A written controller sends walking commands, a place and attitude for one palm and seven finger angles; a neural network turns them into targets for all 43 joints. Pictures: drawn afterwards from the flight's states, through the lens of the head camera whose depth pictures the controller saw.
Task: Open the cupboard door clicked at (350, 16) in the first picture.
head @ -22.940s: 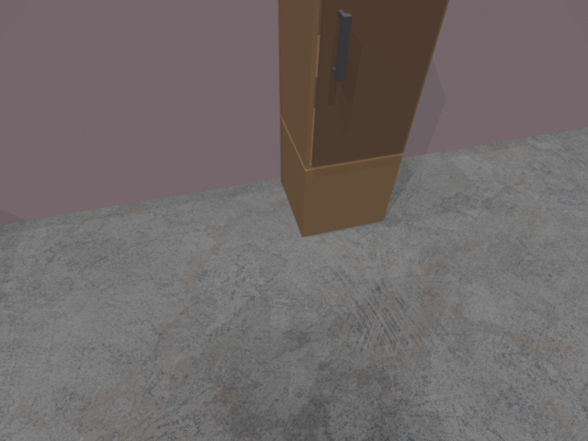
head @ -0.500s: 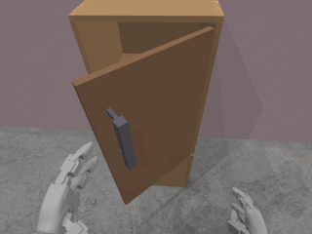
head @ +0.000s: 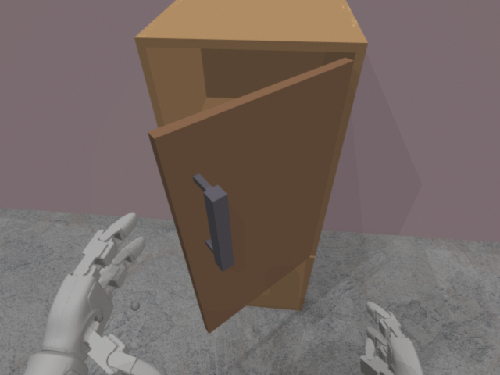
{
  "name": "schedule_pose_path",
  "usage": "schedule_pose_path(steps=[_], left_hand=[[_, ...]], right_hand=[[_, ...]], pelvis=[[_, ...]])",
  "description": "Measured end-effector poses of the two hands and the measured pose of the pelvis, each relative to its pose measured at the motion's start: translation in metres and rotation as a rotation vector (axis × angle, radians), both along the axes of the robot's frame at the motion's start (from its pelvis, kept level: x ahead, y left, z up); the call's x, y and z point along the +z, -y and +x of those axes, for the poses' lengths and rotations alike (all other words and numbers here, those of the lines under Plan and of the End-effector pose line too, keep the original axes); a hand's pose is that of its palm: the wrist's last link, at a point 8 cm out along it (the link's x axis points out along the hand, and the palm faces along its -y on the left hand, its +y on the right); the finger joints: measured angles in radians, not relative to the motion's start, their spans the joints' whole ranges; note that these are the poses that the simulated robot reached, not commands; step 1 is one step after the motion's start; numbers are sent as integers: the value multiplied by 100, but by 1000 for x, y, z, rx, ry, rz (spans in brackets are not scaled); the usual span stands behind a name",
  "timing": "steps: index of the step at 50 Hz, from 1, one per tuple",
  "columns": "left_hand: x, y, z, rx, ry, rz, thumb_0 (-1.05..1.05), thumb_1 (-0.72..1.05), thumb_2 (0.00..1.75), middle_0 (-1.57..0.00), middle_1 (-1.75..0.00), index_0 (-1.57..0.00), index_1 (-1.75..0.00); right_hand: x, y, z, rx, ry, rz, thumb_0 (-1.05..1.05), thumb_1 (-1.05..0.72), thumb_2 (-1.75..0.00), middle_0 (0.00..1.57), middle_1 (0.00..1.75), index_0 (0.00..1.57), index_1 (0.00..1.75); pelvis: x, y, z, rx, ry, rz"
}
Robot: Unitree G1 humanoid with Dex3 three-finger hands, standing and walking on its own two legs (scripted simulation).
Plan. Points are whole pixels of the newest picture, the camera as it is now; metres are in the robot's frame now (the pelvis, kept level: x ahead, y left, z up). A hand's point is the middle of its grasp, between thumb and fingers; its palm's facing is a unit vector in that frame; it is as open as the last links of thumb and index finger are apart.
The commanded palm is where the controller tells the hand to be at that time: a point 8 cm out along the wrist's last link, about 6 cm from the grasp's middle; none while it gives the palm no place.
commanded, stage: draw the hand back to the body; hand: left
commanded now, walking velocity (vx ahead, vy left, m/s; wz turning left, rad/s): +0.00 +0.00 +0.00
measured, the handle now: (213, 224) +0.31 +0.09 +0.12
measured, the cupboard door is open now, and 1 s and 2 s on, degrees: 43 43 43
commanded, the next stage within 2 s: step back with the hand held close in 1.20 s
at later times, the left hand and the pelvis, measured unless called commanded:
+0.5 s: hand (83, 268) +0.20 +0.22 +0.16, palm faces +0.32 -0.87 -0.37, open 13.0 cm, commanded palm +0.15 +0.27 +0.18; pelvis +0.02 +0.00 +0.03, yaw -1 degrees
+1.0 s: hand (60, 237) +0.22 +0.25 +0.19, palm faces +0.44 -0.81 -0.38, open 7.8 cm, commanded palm +0.17 +0.29 +0.21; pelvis +0.02 -0.01 +0.04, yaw -2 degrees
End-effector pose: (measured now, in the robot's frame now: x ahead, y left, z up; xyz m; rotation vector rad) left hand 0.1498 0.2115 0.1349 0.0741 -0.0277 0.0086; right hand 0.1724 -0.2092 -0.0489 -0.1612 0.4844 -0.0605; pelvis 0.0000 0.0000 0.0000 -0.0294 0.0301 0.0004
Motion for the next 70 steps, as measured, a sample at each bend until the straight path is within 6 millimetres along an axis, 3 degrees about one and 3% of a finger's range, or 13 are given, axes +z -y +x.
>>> schedule_pose_path(steps=[7,13,30,48,56,70], left_hand=[[8,-17,1,18,-8,18,-1,-47,31,-15,-30,-15,-30],[28,-36,4,207,33,223,-1,-35,37,-16,-30,-16,-30],[55,-61,18,353,78,343,0,21,61,-18,-30,-18,-30],[75,-77,28,437,139,371,1,79,86,-21,-30,-20,-30],[70,-70,25,415,122,365,1,87,89,-21,-30,-21,-30],[80,-76,21,425,171,395,1,88,90,-21,-30,-21,-30]], right_hand=[[7,-1,6,3,11,-12,2,-90,-90,21,30,20,30],[14,-2,10,3,-12,-46,2,-90,-90,21,30,20,30],[12,0,22,-2,-117,-51,2,-90,-90,21,30,21,30],[10,18,22,-28,-163,-50,2,-90,-90,21,30,20,30],[10,23,16,-39,-166,-50,2,-90,-90,21,30,20,30],[11,22,9,-39,-166,-40,2,-90,-90,21,30,20,30]], pelvis=[[5,-2,2,1,15,-3],[16,-2,6,-9,47,-1],[33,-4,22,-25,91,12],[37,5,23,-34,103,15],[38,8,21,-36,109,15],[38,9,11,-35,97,10]])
